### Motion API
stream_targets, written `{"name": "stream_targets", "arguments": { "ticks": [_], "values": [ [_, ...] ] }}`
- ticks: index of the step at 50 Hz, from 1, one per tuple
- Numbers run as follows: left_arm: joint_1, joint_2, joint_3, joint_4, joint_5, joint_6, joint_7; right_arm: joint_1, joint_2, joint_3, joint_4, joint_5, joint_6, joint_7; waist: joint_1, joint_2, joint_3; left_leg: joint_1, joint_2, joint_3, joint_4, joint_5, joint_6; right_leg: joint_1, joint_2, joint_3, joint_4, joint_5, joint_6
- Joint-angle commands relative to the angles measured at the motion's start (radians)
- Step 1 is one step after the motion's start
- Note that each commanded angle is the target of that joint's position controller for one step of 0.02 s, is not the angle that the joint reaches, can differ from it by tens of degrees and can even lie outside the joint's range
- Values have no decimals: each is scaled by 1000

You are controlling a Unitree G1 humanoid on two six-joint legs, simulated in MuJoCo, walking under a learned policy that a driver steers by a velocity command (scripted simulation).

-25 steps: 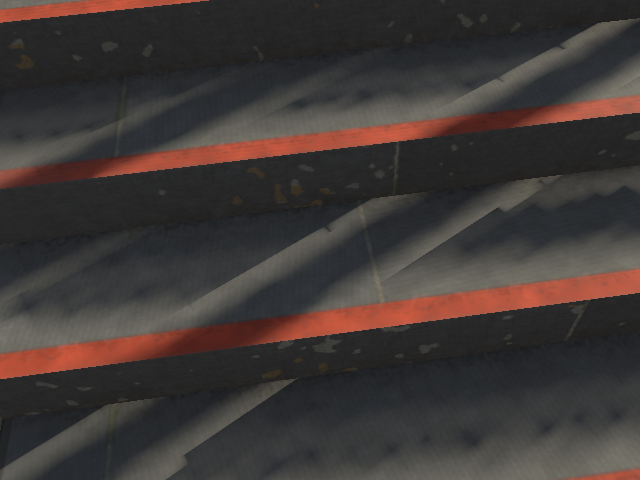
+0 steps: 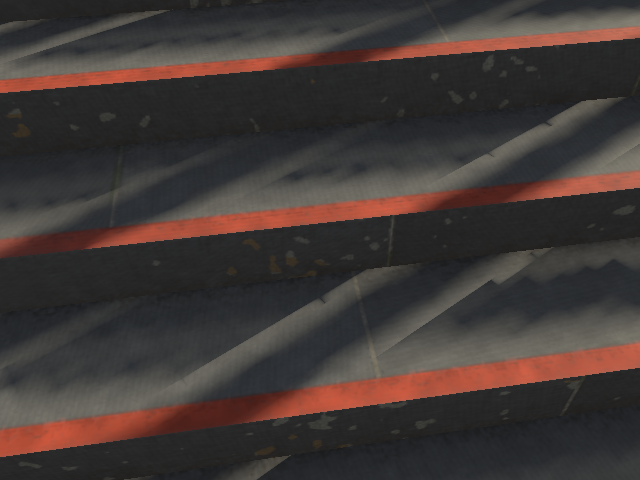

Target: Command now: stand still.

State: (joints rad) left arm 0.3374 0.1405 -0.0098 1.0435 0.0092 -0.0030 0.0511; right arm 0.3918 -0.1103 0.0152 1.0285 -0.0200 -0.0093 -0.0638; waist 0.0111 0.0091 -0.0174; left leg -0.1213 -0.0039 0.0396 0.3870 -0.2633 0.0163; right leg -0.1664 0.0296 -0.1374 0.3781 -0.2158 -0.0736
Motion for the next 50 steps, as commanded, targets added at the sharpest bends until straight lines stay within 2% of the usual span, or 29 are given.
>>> {"name": "stream_targets", "arguments": {
  "ticks": [1, 12, 21, 46, 47, 48, 50],
  "values": [
    [76, 63, 4, -12, -1, -8, 9, 83, -71, -9, -1, 2, -4, -4, -1, -5, 63, -69, 118, -91, -64, 205, 43, 33, -145, 134, -60, 181, 0],
    [107, 57, -13, -4, -1, -8, 11, 81, -65, 6, 37, 6, 6, -3, -7, -2, 85, -66, 117, -83, -55, 205, 39, 22, -153, 134, -59, 226, -1],
    [130, 57, -19, -2, -2, -9, 13, 86, -72, 8, 58, 7, 7, -2, -9, -1, 84, -62, 118, -80, -57, 184, 37, 24, -156, 137, -63, 214, -2],
    [167, 57, -22, 4, -4, -9, 16, 108, -70, 16, 79, 9, 12, -3, -11, 2, 100, -89, 120, -73, -55, 117, 31, 19, -157, 148, -77, 150, -5],
    [172, 53, -23, 6, -3, -8, 16, 112, -66, 17, 81, 9, 13, -3, -9, -2, 90, -88, 113, -72, -59, 67, 33, 19, -153, 154, -92, 69, -8],
    [171, 56, -22, 4, 0, -7, 13, 108, -65, 16, 80, 7, 15, 0, -6, -14, 110, -99, 101, -67, -51, 13, 38, 0, -151, 163, -112, -32, -11],
    [186, 102, 0, 4, -2, 1, 11, 106, -85, 4, 65, 6, 17, 5, -2, -50, 134, -151, 60, -32, 30, -148, 52, -28, -156, 206, -132, -272, -47]
  ]
}}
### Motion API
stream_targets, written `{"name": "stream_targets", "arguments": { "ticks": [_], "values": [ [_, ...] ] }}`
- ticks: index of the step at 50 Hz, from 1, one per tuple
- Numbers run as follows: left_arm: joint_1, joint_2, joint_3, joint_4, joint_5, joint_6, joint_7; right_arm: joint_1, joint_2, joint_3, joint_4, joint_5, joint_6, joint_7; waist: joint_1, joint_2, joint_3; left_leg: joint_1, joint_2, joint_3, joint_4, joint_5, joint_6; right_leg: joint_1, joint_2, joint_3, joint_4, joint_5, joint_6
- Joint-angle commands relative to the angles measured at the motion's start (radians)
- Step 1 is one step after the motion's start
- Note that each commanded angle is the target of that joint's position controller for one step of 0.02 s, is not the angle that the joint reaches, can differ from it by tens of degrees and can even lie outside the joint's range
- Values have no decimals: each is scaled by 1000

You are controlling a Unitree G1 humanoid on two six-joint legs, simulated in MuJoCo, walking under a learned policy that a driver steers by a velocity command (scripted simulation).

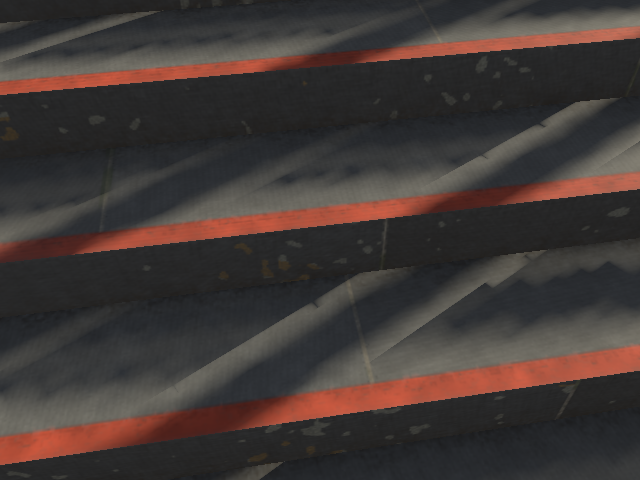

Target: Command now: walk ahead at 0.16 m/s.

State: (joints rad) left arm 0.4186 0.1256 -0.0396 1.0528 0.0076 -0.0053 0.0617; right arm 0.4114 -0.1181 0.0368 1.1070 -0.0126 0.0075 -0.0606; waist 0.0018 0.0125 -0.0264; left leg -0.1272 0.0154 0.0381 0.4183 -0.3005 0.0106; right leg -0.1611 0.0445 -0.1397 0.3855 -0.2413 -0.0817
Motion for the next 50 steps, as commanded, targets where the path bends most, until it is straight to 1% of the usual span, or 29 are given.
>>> {"name": "stream_targets", "arguments": {
  "ticks": [1, 4, 7, 10, 11, 12, 14, 16, 19, 21, 23, 24, 25, 26, 27, 28, 29, 30, 32, 33, 35, 37, 39, 42, 44, 46, 48, 49, 50],
  "values": [
    [128, 141, 43, -1, -2, 9, 0, 81, -84, -22, -26, -3, -1, 4, 12, -75, 156, -201, 20, -13, 58, -191, 66, -38, -195, 253, -150, -378, -69],
    [146, 156, 66, -6, 2, 14, -11, 80, -55, -22, -59, -16, -9, 20, 1, -86, 199, -277, 4, 17, 168, -230, 88, -104, -300, 403, -202, -594, -144],
    [17, 148, 79, -49, -4, -3, -26, 192, -37, -18, -40, -24, -22, 30, -82, -34, 202, -66, 10, -25, 72, -179, 132, -292, -253, 333, -138, -511, -129],
    [-129, 81, 60, -135, -8, -37, -46, 377, -163, -62, 6, -18, -34, 12, -135, 268, 183, 236, 260, -491, -241, -345, 268, -615, -24, 23, 356, -224, -25],
    [-139, 103, 66, -141, 13, -46, -55, 399, -189, -78, 12, -20, -35, 7, -146, 259, 201, 266, 350, -609, -273, -254, 337, -708, -28, 20, 579, -268, -10],
    [-164, 125, 78, -151, 28, -49, -63, 393, -192, -88, 20, -20, -49, 4, -137, 151, 210, 267, 376, -616, -274, -197, 370, -790, -52, 61, 840, -306, 4],
    [-241, 93, 77, -208, 18, -58, -73, 309, -208, -95, 12, -29, -79, 7, -74, 90, 194, 299, 358, -507, -260, -51, 340, -967, -102, 149, 1230, -284, -7],
    [-349, 41, 64, -285, 13, -55, -60, 297, -162, -85, 24, -47, -102, 23, -68, 80, 172, 328, 344, -400, -251, 38, 292, -1177, -91, 191, 1630, -410, -33],
    [-515, -5, 26, -429, -2, -53, -45, 228, -129, -63, 17, -56, -114, 36, -34, 0, 260, 178, 323, -238, -338, -29, 184, -1329, -112, 184, 1664, -457, -69],
    [-606, -16, 2, -515, -8, -45, -40, 224, -137, -50, 43, -39, -116, 38, -35, 43, 316, 89, 301, -140, -420, 31, 160, -1359, -149, 109, 1583, -484, -79],
    [-569, -9, -23, -563, -17, -36, -64, 174, -124, -32, 47, 7, -93, 23, 4, 39, 312, -224, 183, -1, -551, 231, 180, -898, -162, -48, 1130, -377, -80],
    [-489, -51, -36, -546, -30, -26, -82, 139, -144, -30, 21, 47, -90, 24, 34, 9, 180, -418, 175, 25, -551, 456, 187, -393, -135, -65, 915, -151, -100],
    [-296, 18, 6, -467, -36, -20, -82, 156, -239, -45, -23, 55, -108, 38, 105, 37, -53, -364, 183, 48, -296, 1108, 206, -59, -22, -115, 960, -105, -91],
    [-26, 66, 41, -383, -30, -10, -67, 141, -372, -84, -36, 63, -128, 47, 234, 123, -235, -236, 222, 24, -50, 1390, 186, 138, 16, -61, 871, -79, -91],
    [87, 135, 75, -338, 8, 0, -58, 141, -438, -121, -34, 74, -136, 65, 300, 158, -332, -88, 206, -8, 226, 1474, 137, 163, 32, 20, 687, -142, -92],
    [73, 258, 114, -302, 42, -9, -44, 119, -314, -107, -73, 66, -149, 96, 240, 6, -318, -286, 74, -52, 603, 978, 70, 213, -138, 413, 404, -290, -157],
    [60, 405, 157, -264, 28, -4, -32, 94, -186, -99, -140, 34, -158, 115, 176, -325, -417, -407, -143, -128, 1155, 158, 30, 183, -406, 1019, -38, -190, -206],
    [-83, 373, 157, -267, 14, -16, -47, 97, -120, -98, -184, -7, -157, 107, 64, -212, -393, -441, -84, -287, 1387, 199, 50, 74, -412, 1055, -81, -311, -162],
    [-195, 178, 118, -164, -2, -51, -68, -2, -66, -87, -256, -38, -143, 96, -34, -28, -99, -585, 1, -143, 1437, 304, 78, -194, -349, 823, -23, -602, -126],
    [-178, 69, 93, -107, 10, -62, -69, -57, -33, -75, -292, -50, -136, 90, -47, -28, -6, -658, 21, -144, 1446, 294, 105, -288, -314, 677, 36, -502, -118],
    [-111, -14, 75, -34, 35, -85, -80, -120, 8, -58, -335, -24, -108, 81, -49, -61, 44, -804, 2, -140, 1625, 200, 147, -315, -292, 541, 7, -322, -120],
    [-34, -27, 73, 22, 30, -111, -77, -188, 86, -25, -384, -21, -92, 66, -65, -33, 68, -942, 8, -174, 1648, 194, 164, -289, -281, 421, -6, -126, -86],
    [-51, -7, 63, 5, 33, -125, -90, -229, 36, -30, -398, -10, -77, 59, -76, 10, 83, -941, -7, -92, 1539, 198, 142, -332, -244, 278, -72, 3, -70],
    [71, 65, 64, 47, 22, -152, -101, -444, 89, -3, -495, 6, -70, 28, -24, -48, 104, -1250, -39, -59, 1854, 16, 164, -148, -284, 280, -165, 1, -91],
    [106, 67, 57, 61, 11, -144, -93, -557, 93, 22, -569, -4, -73, 31, -32, 6, 143, -1255, 11, -29, 1600, -19, 174, -143, -226, 211, -214, -104, -34],
    [177, 62, 54, 75, 3, -136, -54, -618, 81, 27, -607, -5, -60, 51, -5, -16, 103, -1141, 54, 65, 1393, 14, 152, -111, -220, 199, -313, -1, -63],
    [217, 108, 69, 54, -16, -122, -19, -635, 90, 34, -607, -4, -48, 68, 34, -50, 26, -882, 62, 142, 1107, -26, 157, -15, -229, 139, -423, 363, -113],
    [177, 89, 62, 20, -24, -116, -12, -540, 103, 33, -550, 11, -42, 74, 8, -34, -50, -679, 10, 212, 992, -40, 171, -11, -204, 54, -353, 693, -118],
    [180, 133, 69, -8, -24, -121, -12, -496, 92, 29, -531, 33, -47, 72, -12, -71, -78, -518, -38, 238, 866, -66, 174, 4, -228, 45, -252, 1180, -132]
  ]
}}
Over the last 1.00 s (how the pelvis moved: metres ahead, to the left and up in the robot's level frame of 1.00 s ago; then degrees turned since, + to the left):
0.01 -0.01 0.00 0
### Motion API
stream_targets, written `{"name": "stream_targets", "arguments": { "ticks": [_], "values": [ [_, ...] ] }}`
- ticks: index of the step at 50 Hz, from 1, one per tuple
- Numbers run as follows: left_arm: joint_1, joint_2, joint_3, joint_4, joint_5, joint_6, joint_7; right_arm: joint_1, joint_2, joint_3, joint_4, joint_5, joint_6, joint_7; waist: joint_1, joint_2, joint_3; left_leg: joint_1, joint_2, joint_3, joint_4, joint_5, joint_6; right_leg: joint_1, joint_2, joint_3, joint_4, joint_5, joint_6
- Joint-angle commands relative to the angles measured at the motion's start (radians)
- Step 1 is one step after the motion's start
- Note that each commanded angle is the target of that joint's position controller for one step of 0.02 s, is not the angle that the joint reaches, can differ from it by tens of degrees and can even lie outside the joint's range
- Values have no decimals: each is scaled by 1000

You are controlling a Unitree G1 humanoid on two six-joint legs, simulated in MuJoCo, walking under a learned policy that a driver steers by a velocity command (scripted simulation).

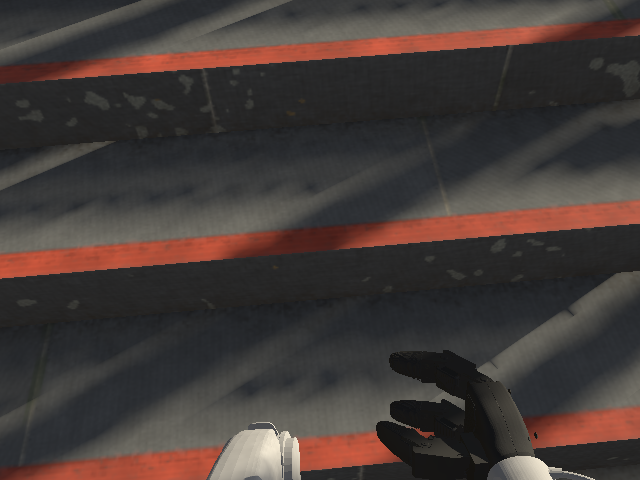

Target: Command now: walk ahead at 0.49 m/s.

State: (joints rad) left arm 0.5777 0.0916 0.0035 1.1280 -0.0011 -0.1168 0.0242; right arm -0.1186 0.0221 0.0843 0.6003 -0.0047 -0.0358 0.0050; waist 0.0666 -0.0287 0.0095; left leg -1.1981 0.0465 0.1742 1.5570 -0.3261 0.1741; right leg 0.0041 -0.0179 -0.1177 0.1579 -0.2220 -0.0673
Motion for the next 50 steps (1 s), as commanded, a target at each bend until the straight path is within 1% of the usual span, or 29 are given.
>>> {"name": "stream_targets", "arguments": {
  "ticks": [1, 2, 3, 4, 5, 6, 7, 8, 10, 12, 14, 16, 19, 22, 24, 26, 27, 28, 29, 30, 31, 32, 34, 36, 40, 43, 46, 48, 50],
  "values": [
    [54, 213, 39, -91, -2, -14, 24, 134, -97, -44, 9, 39, -2, -7, -122, -110, -192, 663, -132, 117, -344, -102, 8, -60, -200, 39, 127, 1508, -148],
    [28, 251, 51, -102, -6, -22, 12, 296, -154, -72, 59, 14, -1, -19, -197, -175, -263, 732, -140, 76, -434, -110, 27, 58, -246, 63, 319, 1698, -142],
    [-30, 280, 67, -128, -20, -32, -12, 389, -222, -97, 91, -11, -6, -21, -243, -218, -320, 853, -137, 11, -599, -86, 40, 61, -222, 43, 528, 1610, -115],
    [-35, 219, 66, -190, -27, -51, -32, 498, -314, -135, 128, -44, -15, -28, -259, -130, -384, 1099, 77, -423, -731, -263, 126, -257, -141, 69, 879, 1283, -68],
    [-103, 148, 72, -254, -13, -51, -71, 550, -405, -173, 184, -37, 6, -37, -254, 172, -366, 1178, 275, -1048, -1208, -253, 230, -602, 125, 102, 1362, 117, -14],
    [-108, 84, 71, -282, 30, -36, -74, 405, -376, -179, 185, -20, 5, -30, -156, 82, -297, 1071, 303, -1105, -1272, -315, 200, -731, 65, 278, 1674, 110, -16],
    [-178, 68, 64, -347, 50, -28, -67, 341, -296, -161, 221, 0, -14, -22, -93, 18, -148, 917, 278, -928, -1245, -305, 150, -804, 30, 220, 1757, 171, -20],
    [-225, 37, 54, -372, 52, -23, -43, 342, -209, -144, 278, -10, -34, -16, -64, -50, -31, 818, 251, -740, -1176, -126, 98, -862, 18, 222, 1807, 201, -39],
    [-237, -11, 33, -401, 27, 5, -21, 407, -112, -119, 382, -28, -60, -7, -11, -35, 24, 770, 176, -484, -1151, 145, 45, -961, 38, 251, 1889, 101, -64],
    [-237, -58, 7, -421, 24, 35, -10, 460, -122, -117, 442, -20, -78, 1, 18, 21, 54, 822, 136, -332, -1158, 320, 0, -1082, 54, 280, 1852, 19, -77],
    [-277, -18, 6, -441, 31, 56, -7, 430, -161, -115, 424, -22, -89, 0, 41, 13, 79, 762, 118, -230, -1214, 421, -15, -1042, 31, 227, 1616, 37, -47],
    [-334, 1, 12, -441, 28, 63, 3, 519, -196, -109, 433, -17, -108, -9, -7, 75, 14, 851, 127, -196, -1249, 669, 20, -1041, 53, 86, 1671, 41, -30],
    [-547, -17, -2, -546, 37, 63, 17, 646, -278, -130, 448, -16, -124, -20, -73, 116, 8, 1146, 185, -260, -1299, 659, 39, -1354, -9, 63, 1845, -135, -48],
    [-721, -37, -35, -655, 41, 68, -5, 711, -244, -122, 452, -25, -85, -52, -101, 107, 9, 1235, 135, -224, -1353, 583, 6, -1365, -69, 28, 1607, -191, -45],
    [-703, -57, -55, -664, 27, 79, -28, 691, -280, -136, 415, -15, -63, -70, -98, 88, -36, 1200, 155, -167, -1472, 670, 19, -1101, -91, 6, 1268, -189, -50],
    [-632, -39, -39, -615, -1, 105, -30, 680, -282, -138, 389, -15, -44, -64, -96, 78, -75, 1172, 145, -124, -1458, 905, 16, -802, -16, -96, 1033, -199, -62],
    [-511, -26, -26, -572, -11, 112, -16, 680, -319, -143, 382, -5, -55, -52, -48, 188, -169, 1203, 184, -105, -1339, 1423, 12, -626, 54, -124, 1045, -222, -82],
    [-313, 32, -3, -512, -9, 100, -5, 651, -366, -154, 366, 22, -75, -35, 33, 219, -263, 1237, 197, -94, -1160, 1658, -17, -442, 80, -95, 937, -101, -109],
    [-179, 83, 15, -468, 3, 87, 0, 625, -405, -167, 362, 48, -97, -10, 101, 218, -351, 1210, 166, -72, -973, 1525, -63, -261, 55, -4, 765, 34, -128],
    [-141, 154, 40, -429, 16, 76, 13, 706, -339, -155, 324, 65, -109, 19, 80, 8, -440, 872, 56, -109, -669, 1133, -135, -5, -160, 396, 719, 216, -265],
    [-132, 178, 50, -439, 41, 94, 25, 640, -340, -166, 309, 47, -93, 39, 114, -191, -492, 828, -115, -136, -296, 57, -156, -52, -315, 761, 313, 365, -358],
    [-317, 203, 59, -458, 30, 102, 23, 669, -243, -162, 305, 2, -64, 43, 13, -113, -453, 772, -99, -326, 42, 20, -167, -205, -336, 853, 247, 152, -367],
    [-479, 109, 43, -392, 24, 98, 16, 526, -176, -150, 204, -43, -13, 1, -92, 70, -110, 622, -29, -277, 105, 138, -144, -539, -279, 630, 287, -253, -234],
    [-450, 52, 32, -319, 19, 72, 11, 540, -164, -146, 176, -54, 8, -45, -140, 45, 19, 552, -42, -282, 131, 149, -112, -643, -202, 439, 323, -234, -149],
    [-351, 71, 33, -231, 28, 33, -3, 554, -116, -122, 148, -36, 11, -64, -172, -24, -10, 438, -63, -341, 107, 236, -110, -547, -175, 293, 306, -60, -104],
    [-334, 60, 23, -242, 19, 33, 15, 496, -129, -121, 140, -38, 23, -69, -149, -3, -47, 419, -40, -326, 17, 265, -164, -492, -190, 262, 272, -22, -113],
    [-320, 148, 49, -273, 13, 51, 38, 438, -192, -137, 139, -36, 57, -64, -100, -47, -52, 461, 12, -221, -238, 161, -220, -390, -180, 263, 174, -93, -165],
    [-277, 136, 51, -291, 24, 57, 42, 440, -206, -142, 173, -14, 67, -58, -57, -41, -94, 544, 36, -185, -440, 69, -223, -301, -201, 290, 120, -122, -144],
    [-229, 163, 71, -275, 50, 60, 26, 509, -173, -138, 220, -18, 61, -52, -50, -121, -103, 691, -3, -111, -532, -32, -194, -342, -187, 261, 89, -288, -139]
  ]
}}
Over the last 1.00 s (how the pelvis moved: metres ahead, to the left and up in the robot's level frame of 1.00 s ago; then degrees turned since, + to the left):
0.48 -0.09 0.16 0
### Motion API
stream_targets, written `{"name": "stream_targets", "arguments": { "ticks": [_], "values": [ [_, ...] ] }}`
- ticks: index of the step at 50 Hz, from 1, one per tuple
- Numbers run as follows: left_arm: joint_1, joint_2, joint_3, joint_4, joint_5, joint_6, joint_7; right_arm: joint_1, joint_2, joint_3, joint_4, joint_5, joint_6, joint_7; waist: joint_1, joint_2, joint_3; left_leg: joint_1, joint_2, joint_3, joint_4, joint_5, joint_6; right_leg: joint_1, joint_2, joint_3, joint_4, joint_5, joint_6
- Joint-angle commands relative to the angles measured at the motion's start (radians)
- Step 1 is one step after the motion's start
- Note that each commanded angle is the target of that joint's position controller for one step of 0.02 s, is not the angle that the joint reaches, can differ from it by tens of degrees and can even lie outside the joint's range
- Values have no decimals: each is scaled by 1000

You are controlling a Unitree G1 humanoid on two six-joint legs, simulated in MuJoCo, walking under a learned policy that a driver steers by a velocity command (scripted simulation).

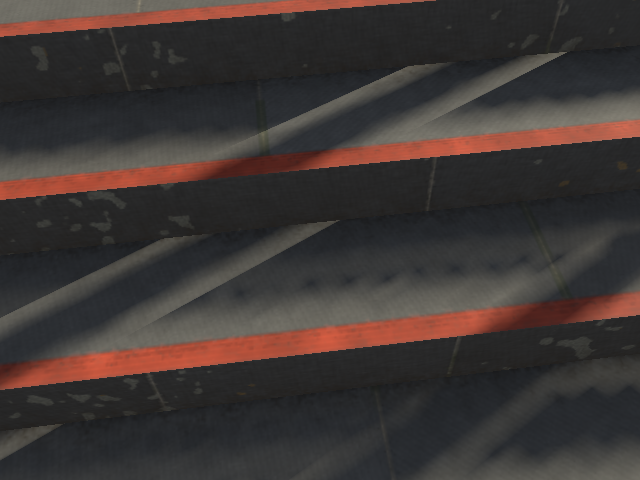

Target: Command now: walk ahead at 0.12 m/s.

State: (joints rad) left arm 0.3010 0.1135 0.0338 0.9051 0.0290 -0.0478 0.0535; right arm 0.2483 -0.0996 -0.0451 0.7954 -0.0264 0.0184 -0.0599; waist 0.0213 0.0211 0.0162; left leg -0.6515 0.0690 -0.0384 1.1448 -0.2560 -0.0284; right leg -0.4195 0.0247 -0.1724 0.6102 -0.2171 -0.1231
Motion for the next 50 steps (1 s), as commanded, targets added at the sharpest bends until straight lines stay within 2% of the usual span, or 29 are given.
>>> {"name": "stream_targets", "arguments": {
  "ticks": [1, 4, 7, 8, 9, 10, 12, 14, 18, 22, 24, 26, 27, 28, 29, 30, 31, 32, 33, 34, 35, 36, 38, 39, 41, 43, 45, 46, 50],
  "values": [
    [85, 166, 55, -35, 20, -5, -12, 138, -59, -14, 27, 0, 0, 17, 6, -179, -92, 161, -42, 128, -153, -170, 19, 82, -246, 343, -389, -373, -96],
    [97, 158, 66, -7, 7, 17, -23, 144, -51, -10, 44, -2, -21, 29, -3, -121, 4, 251, -64, 149, -321, -259, 66, 15, -272, 376, -402, -483, -118],
    [24, 139, 67, -18, -21, 36, -22, 335, -21, 1, 138, -2, -38, 25, -82, -33, 71, 550, -122, 169, -781, -163, 131, -129, -172, 273, -220, -505, -73],
    [-9, 98, 57, -35, -25, 32, -31, 429, -55, 0, 163, -9, -53, 18, -117, 98, 57, 715, 28, -66, -883, -275, 163, -323, -117, 201, 38, -447, -38],
    [-103, 53, 41, -98, -57, 17, -47, 456, -164, -29, 159, -19, -57, 16, -132, 348, 68, 707, 255, -478, -1023, -601, 266, -515, 8, 71, 294, -279, 27],
    [-137, 100, 52, -107, -14, 10, -52, 381, -139, -29, 144, -19, -61, 15, -100, 221, 129, 568, 325, -591, -1073, -667, 331, -542, -46, 149, 563, -192, 49],
    [-83, 89, 52, -85, -1, 5, -73, 266, -136, -23, 121, -9, -82, 24, -19, 53, 103, 498, 245, -455, -1011, -497, 313, -560, -38, 202, 854, -102, 73],
    [-51, 101, 58, -77, 21, 3, -94, 269, -135, -21, 129, 2, -105, 23, 0, -34, 80, 526, 168, -312, -990, -364, 270, -591, -53, 181, 897, -49, 81],
    [-115, 37, 38, -105, 9, 22, -87, 390, -106, -15, 188, -15, -125, 35, -58, 56, 63, 563, 150, -262, -951, -278, 299, -701, -37, 122, 1138, -24, 84],
    [-352, 39, 16, -244, 27, 24, -60, 454, -110, -10, 221, -21, -156, 37, -99, 57, 176, 695, 226, -286, -979, -193, 307, -1061, -94, 158, 1338, -183, 76],
    [-499, 7, -8, -345, 18, 19, -46, 480, -124, -12, 246, -23, -173, 34, -128, 121, 195, 790, 270, -277, -991, -50, 300, -1268, -103, 158, 1510, -358, 38],
    [-576, 12, -31, -427, -3, 9, -45, 440, -132, -8, 256, -21, -170, 30, -101, 96, 204, 744, 222, -157, -1060, -66, 229, -1235, -147, 136, 1298, -439, 15],
    [-628, 11, -45, -473, -7, 7, -52, 444, -113, -4, 274, -4, -154, 21, -106, 101, 230, 646, 197, -116, -1134, -30, 206, -1133, -169, 136, 1155, -442, -1],
    [-560, 23, -48, -468, -15, 15, -72, 417, -130, -1, 263, 8, -140, 18, -85, 83, 195, 553, 178, -37, -1244, 83, 230, -914, -166, 25, 980, -330, -18],
    [-531, -23, -64, -471, -23, 25, -86, 387, -106, 5, 262, 41, -131, 12, -71, 84, 156, 420, 175, 8, -1309, 250, 227, -585, -173, 26, 796, -221, -61],
    [-390, -10, -51, -421, -38, 29, -90, 279, -147, 11, 206, 48, -133, 24, 0, 61, 46, 338, 135, 95, -1213, 749, 223, -244, -81, -58, 696, -159, -78],
    [-149, 33, -23, -342, -43, 29, -76, 275, -247, -12, 180, 59, -146, 38, 94, 114, -146, 337, 163, 108, -964, 1277, 233, 95, -3, -80, 712, -105, -73],
    [79, 88, 9, -269, -46, 35, -57, 247, -361, -45, 170, 72, -161, 48, 215, 138, -295, 423, 173, 92, -711, 1477, 198, 280, 39, -39, 591, -89, -67],
    [167, 166, 38, -246, -9, 38, -42, 234, -394, -66, 170, 86, -179, 71, 264, 158, -389, 475, 136, 51, -421, 1433, 145, 367, 23, 85, 406, -126, -73],
    [174, 299, 68, -203, 18, 21, -37, 248, -240, -41, 119, 92, -190, 107, 179, -141, -417, 183, -46, -2, 13, 633, 69, 511, -263, 596, 129, -84, -170],
    [118, 363, 93, -195, -2, 37, -27, 263, -182, -49, 96, 50, -190, 116, 133, -305, -525, 131, -206, -116, 471, 57, 50, 444, -395, 1047, -240, 131, -180],
    [-34, 327, 84, -212, -7, 28, -37, 282, -106, -43, 63, 30, -170, 107, 21, -203, -473, 75, -148, -187, 678, 93, 48, 323, -421, 1003, -238, 10, -169],
    [-134, 145, 43, -120, -17, -5, -50, 193, -69, -26, 14, -16, -150, 83, -61, -29, -207, -29, -58, -57, 699, 229, 77, 49, -351, 730, -155, -212, -110],
    [-119, 61, 18, -64, -9, -12, -53, 149, -35, -13, -6, -25, -138, 74, -81, -56, -117, -93, -58, -62, 764, 226, 98, -57, -313, 631, -131, -222, -99],
    [-64, 5, 2, -2, 7, -33, -55, 108, 0, 10, -50, -17, -116, 61, -102, -76, -46, -210, -73, -100, 866, 169, 138, -103, -305, 495, -171, 30, -77],
    [-9, 20, 8, 53, 0, -51, -61, 63, 22, 25, -76, -9, -100, 46, -113, -40, -17, -309, -73, -127, 799, 121, 144, -65, -281, 355, -180, 214, -47],
    [-14, 27, 0, 36, -3, -71, -62, 84, -34, 10, -41, -4, -86, 32, -115, 25, -26, -262, -92, -53, 655, 181, 122, -67, -255, 224, -207, 442, -36],
    [46, 51, 4, 55, 5, -86, -62, 68, -23, 8, -30, 7, -81, 16, -89, -19, -43, -321, -124, -4, 778, 155, 114, -6, -268, 218, -218, 551, -51],
    [175, 101, 17, 88, -2, -92, -53, -142, 31, 32, -120, -3, -66, 4, -27, -47, -30, -622, -104, 36, 960, 37, 114, 241, -267, 224, -272, 411, -52]
  ]
}}
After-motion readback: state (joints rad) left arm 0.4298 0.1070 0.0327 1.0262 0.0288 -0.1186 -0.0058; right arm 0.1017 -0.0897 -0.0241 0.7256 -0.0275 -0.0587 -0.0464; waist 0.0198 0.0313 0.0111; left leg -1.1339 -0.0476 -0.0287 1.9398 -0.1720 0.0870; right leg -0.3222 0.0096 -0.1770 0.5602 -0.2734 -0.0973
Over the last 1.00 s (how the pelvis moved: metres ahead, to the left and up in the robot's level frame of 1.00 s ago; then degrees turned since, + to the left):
0.40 -0.06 0.27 1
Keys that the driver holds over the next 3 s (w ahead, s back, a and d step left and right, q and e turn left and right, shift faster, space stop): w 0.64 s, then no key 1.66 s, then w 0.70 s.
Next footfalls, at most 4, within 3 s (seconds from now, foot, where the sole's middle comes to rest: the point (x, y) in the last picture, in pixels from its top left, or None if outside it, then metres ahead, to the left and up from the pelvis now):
0.16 left None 0.06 0.10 -0.76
0.66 right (451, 454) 0.49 -0.18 -0.61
1.28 left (349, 309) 0.70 0.01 -0.46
1.88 right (517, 362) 0.60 -0.29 -0.48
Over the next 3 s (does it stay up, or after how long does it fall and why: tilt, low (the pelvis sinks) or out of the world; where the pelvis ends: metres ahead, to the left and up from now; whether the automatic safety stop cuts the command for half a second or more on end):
stays up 0.68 -0.33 0.18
